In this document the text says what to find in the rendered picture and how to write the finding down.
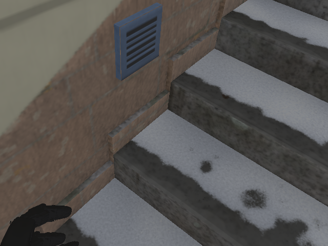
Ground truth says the robot left hand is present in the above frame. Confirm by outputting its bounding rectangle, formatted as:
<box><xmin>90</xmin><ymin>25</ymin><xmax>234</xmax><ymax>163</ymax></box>
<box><xmin>0</xmin><ymin>203</ymin><xmax>79</xmax><ymax>246</ymax></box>

